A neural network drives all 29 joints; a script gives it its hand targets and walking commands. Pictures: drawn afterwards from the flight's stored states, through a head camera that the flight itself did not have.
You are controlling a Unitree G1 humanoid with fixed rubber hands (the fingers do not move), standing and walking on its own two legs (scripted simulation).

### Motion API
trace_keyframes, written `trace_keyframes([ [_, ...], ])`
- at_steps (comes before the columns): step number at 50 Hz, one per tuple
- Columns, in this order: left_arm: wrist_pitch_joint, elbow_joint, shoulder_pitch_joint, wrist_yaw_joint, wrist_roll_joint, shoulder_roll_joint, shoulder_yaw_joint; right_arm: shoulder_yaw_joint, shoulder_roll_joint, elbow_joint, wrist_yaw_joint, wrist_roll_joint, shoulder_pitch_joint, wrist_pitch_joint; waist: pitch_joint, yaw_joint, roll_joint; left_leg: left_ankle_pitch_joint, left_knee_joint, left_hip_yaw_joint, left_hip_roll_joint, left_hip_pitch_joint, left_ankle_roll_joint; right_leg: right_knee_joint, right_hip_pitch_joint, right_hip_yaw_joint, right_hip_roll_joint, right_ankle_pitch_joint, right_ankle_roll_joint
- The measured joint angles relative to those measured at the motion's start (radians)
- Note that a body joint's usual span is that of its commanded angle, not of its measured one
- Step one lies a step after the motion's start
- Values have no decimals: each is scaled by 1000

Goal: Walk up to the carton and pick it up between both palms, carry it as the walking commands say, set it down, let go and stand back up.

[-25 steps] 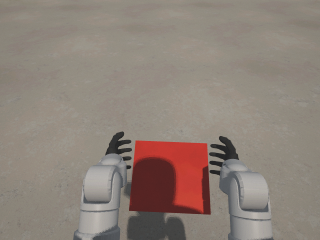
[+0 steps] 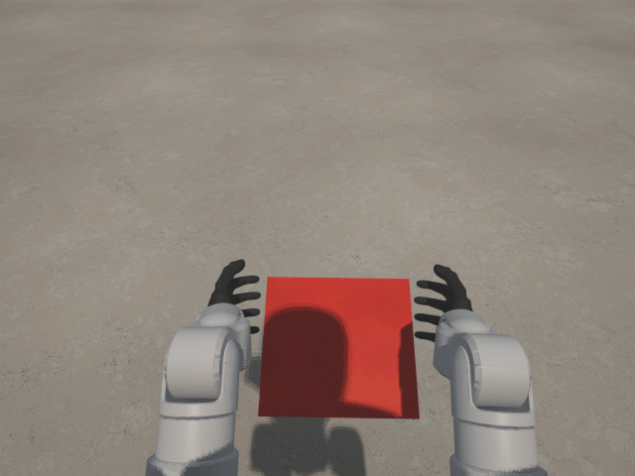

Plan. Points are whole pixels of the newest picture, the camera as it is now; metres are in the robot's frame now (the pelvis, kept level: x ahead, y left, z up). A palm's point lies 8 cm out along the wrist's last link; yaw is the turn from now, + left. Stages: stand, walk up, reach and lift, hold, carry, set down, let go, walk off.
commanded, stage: carry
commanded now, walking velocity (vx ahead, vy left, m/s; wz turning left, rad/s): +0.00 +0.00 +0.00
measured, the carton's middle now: (336, 349) +0.32 +0.00 -0.01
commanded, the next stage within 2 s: none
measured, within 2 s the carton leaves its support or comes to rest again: neither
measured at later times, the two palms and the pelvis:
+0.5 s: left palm (237, 327) +0.29 +0.12 +0.09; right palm (465, 331) +0.29 -0.15 +0.09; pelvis +0.00 -0.01 +0.00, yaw +0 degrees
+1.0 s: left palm (247, 337) +0.28 +0.11 +0.08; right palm (478, 341) +0.28 -0.16 +0.09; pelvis -0.01 -0.03 +0.00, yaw +0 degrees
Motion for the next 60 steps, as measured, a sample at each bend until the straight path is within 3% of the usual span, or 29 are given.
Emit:
trace_keyframes([
  [22, -86, 86, 11, -26, 0, 3, 22, -22, -1, 98, 24, -1, 2, -95, -2, -2, -4, 6, -3, -8, 15, 6, -18, -13, 11, -8, 16, 7, -20],
  [60, -181, 127, 56, -46, -5, 15, 8, -19, -9, 150, 42, 2, 33, -195, 1, -9, 0, 21, 2, -16, 39, -3, -40, -22, 7, -17, 40, 25, -47],
])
